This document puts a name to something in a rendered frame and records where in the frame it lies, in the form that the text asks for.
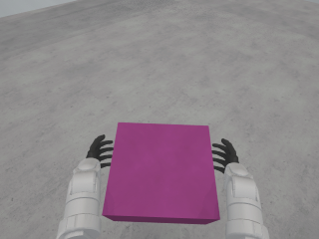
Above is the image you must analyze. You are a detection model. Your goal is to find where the robot left hand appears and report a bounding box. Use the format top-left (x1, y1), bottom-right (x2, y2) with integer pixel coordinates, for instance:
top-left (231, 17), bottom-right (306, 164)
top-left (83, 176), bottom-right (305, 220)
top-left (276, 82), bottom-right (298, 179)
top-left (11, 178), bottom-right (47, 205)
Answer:
top-left (86, 134), bottom-right (114, 168)

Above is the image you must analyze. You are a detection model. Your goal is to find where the left robot forearm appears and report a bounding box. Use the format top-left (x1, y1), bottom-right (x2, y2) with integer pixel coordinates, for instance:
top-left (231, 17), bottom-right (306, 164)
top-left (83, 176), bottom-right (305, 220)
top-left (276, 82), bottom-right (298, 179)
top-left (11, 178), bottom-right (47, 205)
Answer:
top-left (56, 157), bottom-right (102, 239)

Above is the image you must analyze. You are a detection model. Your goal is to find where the carton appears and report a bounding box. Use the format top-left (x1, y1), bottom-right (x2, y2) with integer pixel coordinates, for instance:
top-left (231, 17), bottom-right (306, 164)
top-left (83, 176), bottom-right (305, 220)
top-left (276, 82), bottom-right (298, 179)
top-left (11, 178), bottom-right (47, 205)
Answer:
top-left (102, 122), bottom-right (220, 225)

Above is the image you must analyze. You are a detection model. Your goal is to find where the robot right hand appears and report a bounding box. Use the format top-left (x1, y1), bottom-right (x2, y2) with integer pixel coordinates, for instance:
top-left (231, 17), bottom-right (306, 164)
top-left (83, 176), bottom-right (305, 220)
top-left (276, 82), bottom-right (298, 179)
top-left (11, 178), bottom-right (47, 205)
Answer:
top-left (211, 138), bottom-right (239, 174)

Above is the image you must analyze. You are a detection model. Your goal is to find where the right robot forearm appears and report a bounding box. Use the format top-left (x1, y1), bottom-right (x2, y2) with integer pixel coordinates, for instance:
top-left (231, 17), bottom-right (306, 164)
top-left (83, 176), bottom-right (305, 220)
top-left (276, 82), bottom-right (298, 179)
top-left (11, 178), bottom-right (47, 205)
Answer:
top-left (223, 162), bottom-right (270, 239)

